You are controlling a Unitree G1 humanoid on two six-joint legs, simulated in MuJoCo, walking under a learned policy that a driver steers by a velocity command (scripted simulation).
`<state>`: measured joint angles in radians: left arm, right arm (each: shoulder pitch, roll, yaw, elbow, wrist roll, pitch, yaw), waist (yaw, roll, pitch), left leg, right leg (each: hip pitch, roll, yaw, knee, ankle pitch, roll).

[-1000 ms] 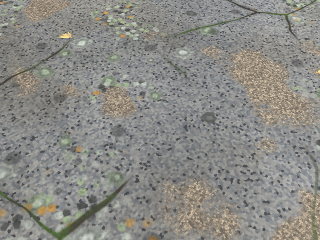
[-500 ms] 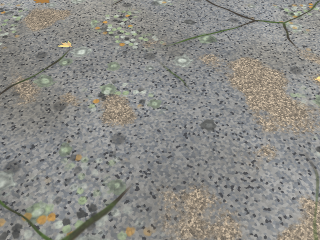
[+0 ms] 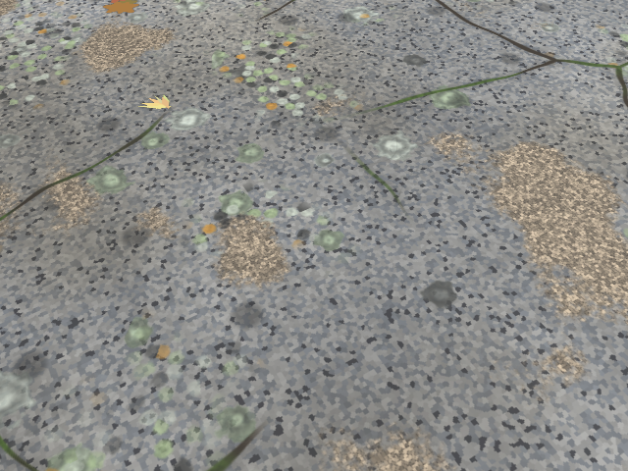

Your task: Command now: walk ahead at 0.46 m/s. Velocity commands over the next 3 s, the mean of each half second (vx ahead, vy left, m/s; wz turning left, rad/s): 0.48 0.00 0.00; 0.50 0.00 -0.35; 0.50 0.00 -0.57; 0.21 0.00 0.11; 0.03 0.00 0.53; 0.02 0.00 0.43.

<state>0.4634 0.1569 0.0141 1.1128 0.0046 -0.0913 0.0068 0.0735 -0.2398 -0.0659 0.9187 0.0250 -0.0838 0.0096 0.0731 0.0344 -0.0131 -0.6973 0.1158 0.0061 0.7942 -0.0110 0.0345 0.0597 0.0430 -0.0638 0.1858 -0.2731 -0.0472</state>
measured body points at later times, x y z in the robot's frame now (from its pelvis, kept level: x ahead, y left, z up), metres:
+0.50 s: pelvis +0.29 +0.06 +0.00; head +0.30 +0.07 +0.45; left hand +0.45 +0.32 -0.11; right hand +0.28 -0.19 -0.14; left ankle +0.27 +0.14 -0.74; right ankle +0.44 -0.12 -0.67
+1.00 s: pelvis +0.59 -0.02 +0.00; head +0.62 -0.04 +0.45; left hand +0.69 +0.23 -0.12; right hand +0.69 -0.32 -0.11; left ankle +0.71 +0.15 -0.67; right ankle +0.59 -0.09 -0.74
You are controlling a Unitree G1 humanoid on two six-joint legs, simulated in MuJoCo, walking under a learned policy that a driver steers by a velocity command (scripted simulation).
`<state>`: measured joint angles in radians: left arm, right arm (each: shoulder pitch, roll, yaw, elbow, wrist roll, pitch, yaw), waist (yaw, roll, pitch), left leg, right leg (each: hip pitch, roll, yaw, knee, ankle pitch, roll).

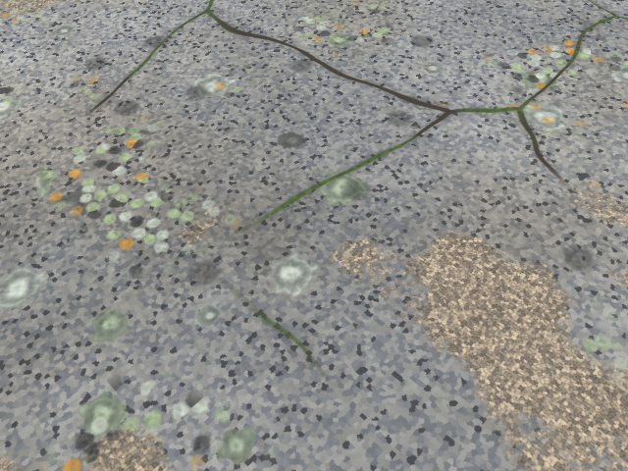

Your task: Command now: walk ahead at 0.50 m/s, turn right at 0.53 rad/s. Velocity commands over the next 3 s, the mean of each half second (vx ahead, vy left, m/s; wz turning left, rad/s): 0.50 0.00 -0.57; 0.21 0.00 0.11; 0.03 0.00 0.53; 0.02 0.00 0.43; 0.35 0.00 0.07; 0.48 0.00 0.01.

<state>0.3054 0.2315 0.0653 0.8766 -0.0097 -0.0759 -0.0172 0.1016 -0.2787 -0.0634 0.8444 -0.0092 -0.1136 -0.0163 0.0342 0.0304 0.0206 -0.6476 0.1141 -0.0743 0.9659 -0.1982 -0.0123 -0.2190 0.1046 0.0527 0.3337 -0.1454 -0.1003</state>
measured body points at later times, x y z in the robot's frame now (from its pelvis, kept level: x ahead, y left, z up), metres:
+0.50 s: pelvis +0.28 +0.05 +0.00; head +0.31 +0.05 +0.45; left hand +0.50 +0.27 -0.11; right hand +0.26 -0.24 -0.12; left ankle +0.30 +0.15 -0.75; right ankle +0.28 -0.12 -0.66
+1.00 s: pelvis +0.42 -0.03 -0.01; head +0.46 -0.04 +0.44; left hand +0.63 +0.20 -0.11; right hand +0.47 -0.33 -0.13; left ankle +0.47 +0.10 -0.70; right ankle +0.47 -0.16 -0.75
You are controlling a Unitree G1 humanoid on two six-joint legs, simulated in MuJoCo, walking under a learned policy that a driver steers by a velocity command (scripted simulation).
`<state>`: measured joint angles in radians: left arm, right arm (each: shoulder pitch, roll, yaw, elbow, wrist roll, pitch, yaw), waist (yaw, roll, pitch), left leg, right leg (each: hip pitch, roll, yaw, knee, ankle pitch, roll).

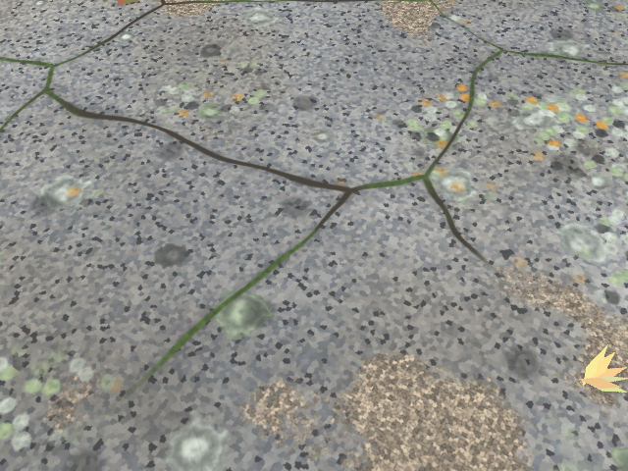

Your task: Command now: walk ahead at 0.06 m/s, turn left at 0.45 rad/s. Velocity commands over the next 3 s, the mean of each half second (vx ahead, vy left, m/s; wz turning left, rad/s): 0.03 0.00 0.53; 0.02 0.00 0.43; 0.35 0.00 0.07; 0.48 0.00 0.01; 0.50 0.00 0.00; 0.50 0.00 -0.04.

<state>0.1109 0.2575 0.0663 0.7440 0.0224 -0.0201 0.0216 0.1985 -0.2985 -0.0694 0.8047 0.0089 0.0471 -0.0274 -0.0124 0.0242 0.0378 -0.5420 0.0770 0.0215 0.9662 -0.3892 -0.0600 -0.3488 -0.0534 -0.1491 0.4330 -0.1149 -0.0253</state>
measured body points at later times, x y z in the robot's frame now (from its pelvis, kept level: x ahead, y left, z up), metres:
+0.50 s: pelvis +0.02 +0.04 +0.01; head +0.05 +0.07 +0.45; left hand +0.10 +0.35 -0.11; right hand +0.24 -0.20 -0.07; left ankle +0.02 +0.12 -0.74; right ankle +0.09 -0.12 -0.69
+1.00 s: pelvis +0.03 +0.02 +0.00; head +0.06 +0.04 +0.45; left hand +0.00 +0.32 -0.11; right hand +0.31 -0.13 -0.09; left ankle -0.04 +0.13 -0.73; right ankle +0.09 -0.10 -0.74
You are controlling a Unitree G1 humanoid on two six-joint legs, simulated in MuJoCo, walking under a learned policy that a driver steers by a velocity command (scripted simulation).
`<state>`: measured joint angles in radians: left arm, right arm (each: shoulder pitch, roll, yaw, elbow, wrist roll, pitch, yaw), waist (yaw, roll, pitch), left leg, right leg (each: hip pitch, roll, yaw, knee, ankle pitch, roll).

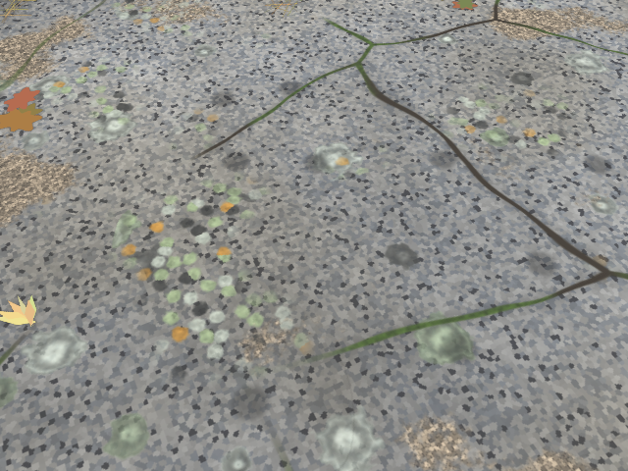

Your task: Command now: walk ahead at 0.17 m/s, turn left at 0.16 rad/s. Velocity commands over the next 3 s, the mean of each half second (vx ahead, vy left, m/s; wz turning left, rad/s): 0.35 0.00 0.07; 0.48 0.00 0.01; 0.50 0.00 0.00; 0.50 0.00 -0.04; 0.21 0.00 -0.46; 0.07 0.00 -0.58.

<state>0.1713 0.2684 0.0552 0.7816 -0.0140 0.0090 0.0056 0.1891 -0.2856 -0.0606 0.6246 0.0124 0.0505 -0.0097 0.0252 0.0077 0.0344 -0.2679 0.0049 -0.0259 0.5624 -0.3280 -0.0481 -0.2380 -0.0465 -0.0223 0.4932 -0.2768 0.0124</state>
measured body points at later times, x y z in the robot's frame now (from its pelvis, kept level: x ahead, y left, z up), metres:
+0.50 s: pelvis +0.16 -0.04 -0.01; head +0.18 -0.05 +0.44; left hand +0.34 +0.23 -0.09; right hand +0.19 -0.33 -0.14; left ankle +0.00 +0.12 -0.69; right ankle +0.22 -0.13 -0.74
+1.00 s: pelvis +0.44 -0.02 -0.02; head +0.48 -0.01 +0.43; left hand +0.41 +0.27 -0.15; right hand +0.68 -0.24 -0.09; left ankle +0.56 +0.08 -0.74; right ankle +0.23 -0.13 -0.72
